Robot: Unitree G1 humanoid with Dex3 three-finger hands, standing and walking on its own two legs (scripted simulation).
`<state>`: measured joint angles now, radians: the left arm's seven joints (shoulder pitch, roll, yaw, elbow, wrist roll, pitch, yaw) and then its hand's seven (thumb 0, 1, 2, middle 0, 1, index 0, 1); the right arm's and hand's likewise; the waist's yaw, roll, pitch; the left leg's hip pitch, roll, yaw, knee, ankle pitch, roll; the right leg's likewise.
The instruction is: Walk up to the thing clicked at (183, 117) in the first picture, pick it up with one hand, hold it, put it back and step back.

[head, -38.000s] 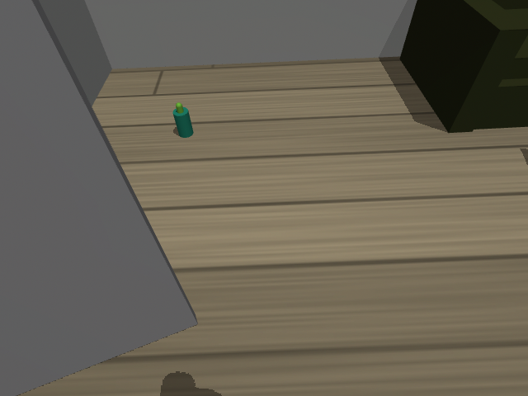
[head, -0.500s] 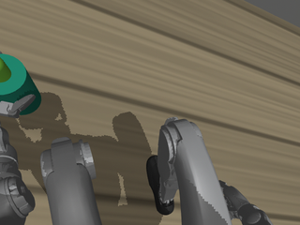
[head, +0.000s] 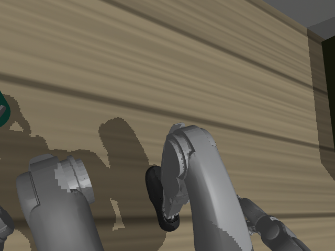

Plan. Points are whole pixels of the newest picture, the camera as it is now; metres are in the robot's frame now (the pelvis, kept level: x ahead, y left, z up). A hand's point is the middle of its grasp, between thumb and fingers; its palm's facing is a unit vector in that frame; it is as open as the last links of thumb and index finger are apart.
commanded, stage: lower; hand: left
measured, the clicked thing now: out of the picture +0.45 +0.29 -0.15
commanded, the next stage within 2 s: loosen in 0.68 s
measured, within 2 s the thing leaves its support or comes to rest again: rests again in 1.34 s
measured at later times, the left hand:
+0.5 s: hand out of the picture +0.45 +0.30 -0.18, palm faces +0.39 -0.92 -0.03, open 11.8 cm
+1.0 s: hand out of the picture +0.45 +0.30 -0.18, palm faces +0.40 -0.92 -0.01, open 11.7 cm
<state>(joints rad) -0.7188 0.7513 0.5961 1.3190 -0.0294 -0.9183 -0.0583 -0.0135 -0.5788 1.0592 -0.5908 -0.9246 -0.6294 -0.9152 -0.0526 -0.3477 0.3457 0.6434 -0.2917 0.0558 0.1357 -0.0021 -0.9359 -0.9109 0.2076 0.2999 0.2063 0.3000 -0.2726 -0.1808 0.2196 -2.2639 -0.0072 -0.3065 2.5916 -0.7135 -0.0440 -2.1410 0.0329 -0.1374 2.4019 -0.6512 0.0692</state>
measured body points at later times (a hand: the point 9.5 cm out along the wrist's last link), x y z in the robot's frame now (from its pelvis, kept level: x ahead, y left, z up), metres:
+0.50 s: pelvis -0.01 +0.01 -0.01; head +0.24 +0.17 +0.33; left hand +0.42 +0.34 -0.17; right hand +0.12 -0.26 -0.05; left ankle +0.07 +0.13 -0.26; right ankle +0.13 -0.13 -0.26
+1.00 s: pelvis -0.01 +0.01 -0.01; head +0.24 +0.19 +0.32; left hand +0.42 +0.34 -0.18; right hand +0.14 -0.25 -0.05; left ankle +0.07 +0.13 -0.26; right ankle +0.13 -0.13 -0.26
